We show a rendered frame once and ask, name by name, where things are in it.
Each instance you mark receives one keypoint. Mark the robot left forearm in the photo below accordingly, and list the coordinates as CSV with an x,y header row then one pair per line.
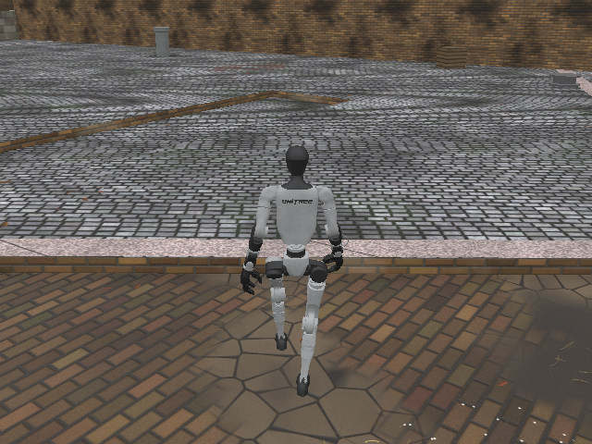
x,y
253,251

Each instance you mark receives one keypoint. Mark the left robot upper arm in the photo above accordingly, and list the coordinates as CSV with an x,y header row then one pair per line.
x,y
268,194

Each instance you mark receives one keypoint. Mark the right robot thigh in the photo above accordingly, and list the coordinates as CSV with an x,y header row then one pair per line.
x,y
315,289

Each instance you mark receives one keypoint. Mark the robot head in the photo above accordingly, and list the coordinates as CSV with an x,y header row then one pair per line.
x,y
297,158

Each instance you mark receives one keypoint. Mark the robot left hand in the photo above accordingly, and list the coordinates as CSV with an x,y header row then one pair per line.
x,y
245,281

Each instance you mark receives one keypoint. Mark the robot right hand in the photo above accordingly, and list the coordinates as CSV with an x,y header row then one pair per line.
x,y
329,259

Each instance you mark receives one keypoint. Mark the right robot upper arm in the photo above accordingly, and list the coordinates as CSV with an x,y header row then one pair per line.
x,y
325,195

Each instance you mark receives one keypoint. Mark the robot right forearm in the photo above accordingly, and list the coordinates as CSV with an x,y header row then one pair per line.
x,y
336,244

